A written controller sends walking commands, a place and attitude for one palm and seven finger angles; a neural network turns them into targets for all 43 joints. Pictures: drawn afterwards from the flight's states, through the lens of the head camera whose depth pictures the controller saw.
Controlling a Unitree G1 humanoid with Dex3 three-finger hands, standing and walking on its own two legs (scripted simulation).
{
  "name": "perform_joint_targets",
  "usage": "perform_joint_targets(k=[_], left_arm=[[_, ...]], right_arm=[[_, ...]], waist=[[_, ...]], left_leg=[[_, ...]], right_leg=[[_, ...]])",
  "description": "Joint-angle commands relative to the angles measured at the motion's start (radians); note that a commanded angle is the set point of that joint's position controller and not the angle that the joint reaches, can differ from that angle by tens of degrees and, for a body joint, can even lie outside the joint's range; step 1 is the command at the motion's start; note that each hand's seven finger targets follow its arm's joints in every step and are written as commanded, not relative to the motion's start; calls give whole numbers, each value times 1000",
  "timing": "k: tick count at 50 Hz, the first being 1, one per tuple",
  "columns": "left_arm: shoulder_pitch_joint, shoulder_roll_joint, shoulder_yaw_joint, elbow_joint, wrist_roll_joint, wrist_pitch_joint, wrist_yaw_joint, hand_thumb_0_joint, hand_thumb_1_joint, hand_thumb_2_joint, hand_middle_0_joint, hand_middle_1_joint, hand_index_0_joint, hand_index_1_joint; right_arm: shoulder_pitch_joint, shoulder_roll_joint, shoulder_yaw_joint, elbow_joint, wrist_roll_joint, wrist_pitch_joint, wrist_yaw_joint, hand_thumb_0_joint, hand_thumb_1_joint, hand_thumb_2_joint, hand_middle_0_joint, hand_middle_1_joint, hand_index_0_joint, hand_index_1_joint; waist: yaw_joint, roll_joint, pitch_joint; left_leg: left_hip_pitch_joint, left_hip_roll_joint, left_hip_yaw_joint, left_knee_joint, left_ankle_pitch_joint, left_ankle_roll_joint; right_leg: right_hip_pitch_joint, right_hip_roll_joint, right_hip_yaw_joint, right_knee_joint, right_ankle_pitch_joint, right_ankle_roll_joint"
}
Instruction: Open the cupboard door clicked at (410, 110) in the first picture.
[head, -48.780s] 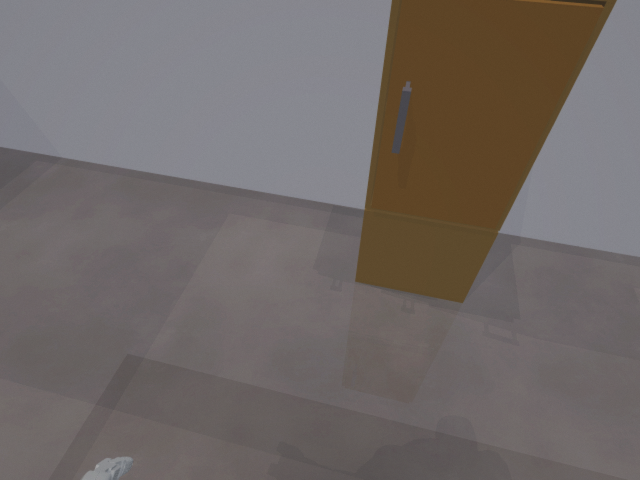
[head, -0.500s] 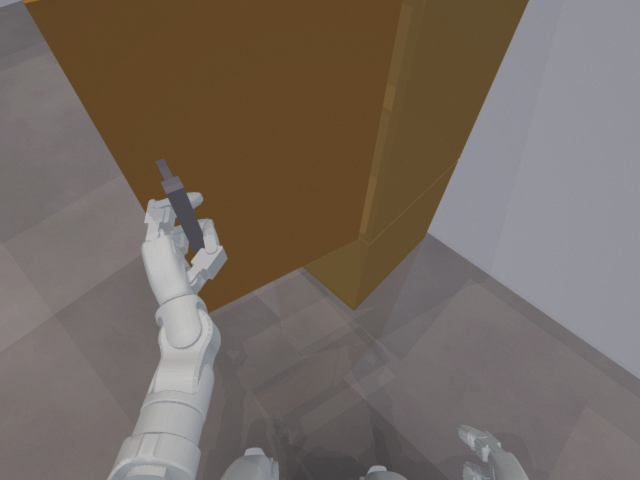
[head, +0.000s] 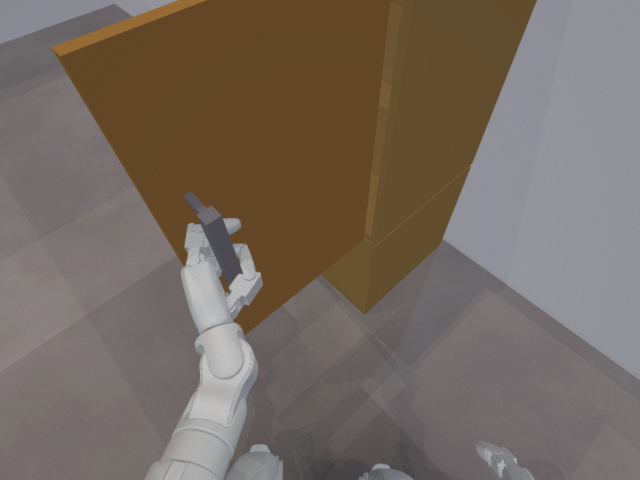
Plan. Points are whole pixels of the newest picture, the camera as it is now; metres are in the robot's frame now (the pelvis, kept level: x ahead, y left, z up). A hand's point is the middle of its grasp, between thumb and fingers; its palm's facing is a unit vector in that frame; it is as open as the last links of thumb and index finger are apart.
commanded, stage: open thumb and fingers to let go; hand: left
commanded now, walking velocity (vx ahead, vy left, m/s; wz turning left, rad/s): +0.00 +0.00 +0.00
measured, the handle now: (217, 247) +0.40 +0.14 +0.06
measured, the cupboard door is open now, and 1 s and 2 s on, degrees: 90 90 90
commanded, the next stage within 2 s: slide the hand sideways off the handle in 0.70 s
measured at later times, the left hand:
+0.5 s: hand (248, 274) +0.36 +0.10 +0.05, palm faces +0.34 -0.94 +0.01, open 13.8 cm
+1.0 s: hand (234, 296) +0.33 +0.11 +0.04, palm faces -0.13 -0.98 -0.12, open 16.1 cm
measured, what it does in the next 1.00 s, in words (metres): stands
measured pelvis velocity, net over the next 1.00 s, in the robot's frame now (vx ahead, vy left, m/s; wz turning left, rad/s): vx -0.02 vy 0.04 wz -0.02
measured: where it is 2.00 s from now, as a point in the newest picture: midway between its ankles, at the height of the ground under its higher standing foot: outside the picture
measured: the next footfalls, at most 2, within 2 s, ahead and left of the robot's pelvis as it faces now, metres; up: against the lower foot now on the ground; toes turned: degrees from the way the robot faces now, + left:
none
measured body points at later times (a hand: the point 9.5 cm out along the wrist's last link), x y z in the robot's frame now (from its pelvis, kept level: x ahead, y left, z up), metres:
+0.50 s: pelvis -0.01 +0.02 +0.00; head +0.05 +0.00 +0.45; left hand +0.33 +0.15 +0.05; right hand +0.11 -0.22 -0.13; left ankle +0.04 +0.15 -0.66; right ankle -0.03 -0.07 -0.66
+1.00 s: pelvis -0.02 +0.04 +0.00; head +0.04 +0.03 +0.45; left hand +0.33 +0.17 +0.05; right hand +0.10 -0.20 -0.12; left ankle +0.04 +0.15 -0.66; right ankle -0.03 -0.07 -0.66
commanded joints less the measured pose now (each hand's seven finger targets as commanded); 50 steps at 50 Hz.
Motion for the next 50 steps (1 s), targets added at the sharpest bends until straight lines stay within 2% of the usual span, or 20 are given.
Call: perform_joint_targets(k=[1, 5, 10, 11, 14, 15, 16, 18, 20, 27, 32, 34, 40, 41, 42, 43, 44, 46, 48, 50], left_arm=[[-287, 44, 7, -186, -11, -62, -31, 0, 410, 690, -365, -1298, -365, -1298], [-288, 67, 43, -175, -46, -70, -53, 0, 130, 570, -345, -1268, -345, -1268], [-315, 66, 44, -127, -39, -88, -53, 0, -220, 420, -320, -1230, -320, -1230], [-309, 85, 58, -120, -30, -92, -51, 0, -290, 390, -315, -1222, -315, -1222], [-319, 57, 37, -107, -21, -106, -45, 0, -500, 300, -300, -1200, -300, -1200], [-342, 43, 20, -107, -19, -109, -43, 0, -500, 300, -300, -1200, -300, -1200], [-344, 49, 28, -97, -16, -108, -37, 0, -500, 300, -300, -1200, -300, -1200], [-368, 38, 19, -113, -16, -114, -29, 0, -500, 300, -283, -1100, -283, -1100], [-322, 48, 35, -103, -14, -108, -22, 0, -500, 300, -267, -1000, -267, -1000], [-380, 12, 0, -88, 4, -90, 9, 0, -500, 300, -208, -650, -208, -650], [-354, 17, 16, -104, 9, -80, 32, 0, -500, 300, -167, -400, -167, -400], [-377, -2, 1, -102, 9, -75, 36, 0, -500, 300, -150, -300, -150, -300], [-386, -22, -4, -109, -1, -64, 52, 0, -500, 300, -150, -300, -150, -300], [-333, 65, -224, -85, 133, -96, -162, 0, -500, 300, -150, -300, -150, -300], [-404, 154, -124, -161, 94, -138, -271, 0, -500, 300, -150, -300, -150, -300], [-423, 180, -121, -180, 81, -160, -339, 0, -500, 300, -150, -300, -150, -300], [-420, 181, -129, -172, 64, -170, -397, 0, -500, 300, -150, -300, -150, -300], [-441, 124, -195, -158, -22, -153, -533, 0, -500, 300, -150, -300, -150, -300], [-436, 75, -161, -138, -159, -114, -594, 0, -500, 300, -150, -300, -150, -300], [-373, 58, -113, -96, -250, -60, -604, 0, -500, 300, -150, -300, -150, -300]], right_arm=[[-12, -78, -27, -116, 9, -41, -12, 0, -900, -900, 200, 300, 200, 300], [-8, -79, -25, -105, 14, -45, -19, 0, -900, -900, 200, 300, 200, 300], [-11, -82, -23, -99, 8, -47, -16, 0, -900, -900, 200, 300, 200, 300], [-8, -83, -25, -101, 8, -45, -16, 0, -900, -900, 200, 300, 200, 300], [-11, -80, -26, -100, 6, -45, -10, 0, -900, -900, 200, 300, 200, 300], [-15, -80, -26, -101, 6, -46, -8, 0, -900, -900, 200, 300, 200, 300], [-5, -83, -27, -102, 4, -46, -7, 0, -900, -900, 200, 300, 200, 300], [-13, -81, -29, -105, 3, -47, -6, 0, -900, -900, 200, 300, 200, 300], [-14, -81, -29, -108, 4, -43, -5, 0, -900, -900, 200, 300, 200, 300], [-18, -83, -26, -109, 2, -37, -2, 0, -900, -900, 200, 300, 200, 300], [-22, -81, -25, -120, -2, -34, -2, 0, -900, -900, 200, 300, 200, 300], [-27, -78, -24, -114, 0, -32, -2, 0, -900, -900, 200, 300, 200, 300], [-30, -80, -23, -113, 0, -36, 2, 0, -900, -900, 200, 300, 200, 300], [4, -114, -20, -97, 5, -26, 1, 0, -900, -900, 200, 300, 200, 300], [27, -119, -34, -120, 18, -23, -6, 0, -900, -900, 200, 300, 200, 300], [29, -120, -32, -125, 20, -19, -14, 0, -900, -900, 200, 300, 200, 300], [17, -117, -29, -129, 29, -19, -21, 0, -900, -900, 200, 300, 200, 300], [14, -126, -21, -147, 57, -24, -30, 0, -900, -900, 200, 300, 200, 300], [-8, -126, -12, -158, 82, -36, -42, 0, -900, -900, 200, 300, 200, 300], [-13, -133, -5, -164, 95, -42, -47, 0, -900, -900, 200, 300, 200, 300]], waist=[[-21, -129, -322], [-12, -134, -331], [-21, -153, -279], [-14, -146, -273], [-14, -113, -277], [-20, -92, -273], [-20, -116, -280], [-21, -97, -298], [-6, -96, -309], [-18, -96, -277], [1, -88, -308], [-11, -74, -289], [-4, -55, -304], [-91, -110, -252], [-63, -59, -331], [-50, -38, -367], [-52, -19, -350], [-79, 5, -291], [-61, 3, -252], [-42, -63, -208]], left_leg=[[157, -50, 15, -47, 183, 56], [154, -51, 15, -53, 185, 53], [144, -50, 10, -58, 164, 57], [145, -48, 7, -57, 169, 58], [172, -48, 14, -60, 172, 58], [183, -47, 15, -62, 168, 58], [178, -47, 13, -60, 171, 61], [191, -47, 18, -59, 170, 61], [197, -46, 20, -64, 186, 59], [218, -39, 11, -79, 175, 59], [222, -39, 15, -83, 193, 57], [232, -36, 13, -87, 183, 54], [248, -33, 4, -91, 175, 49], [261, -32, -1, -66, 176, 69], [284, -31, -2, -59, 193, 71], [307, -37, -2, -61, 209, 72], [324, -35, -5, -64, 195, 69], [362, -31, -20, -82, 145, 68], [373, -30, -28, -111, 88, 59], [340, -32, -33, -138, 59, 57]], right_leg=[[229, -59, 172, -236, 554, 106], [262, -67, 184, -243, 592, 114], [214, -62, 170, -247, 536, 112], [207, -59, 170, -245, 524, 107], [171, -47, 140, -231, 491, 95], [149, -41, 130, -228, 466, 91], [151, -36, 126, -226, 455, 90], [145, -35, 123, -224, 448, 89], [158, -31, 118, -217, 463, 85], [96, -8, 74, -207, 362, 68], [119, -4, 71, -198, 375, 63], [98, -1, 64, -201, 353, 63], [79, 7, 48, -190, 312, 55], [40, 1, 73, -181, 377, 59], [61, -9, 80, -175, 412, 50], [78, -8, 89, -169, 440, 49], [57, -7, 85, -172, 418, 48], [5, -1, 74, -194, 334, 46], [-3, 9, 57, -223, 254, 47], [21, 14, 40, -242, 219, 50]])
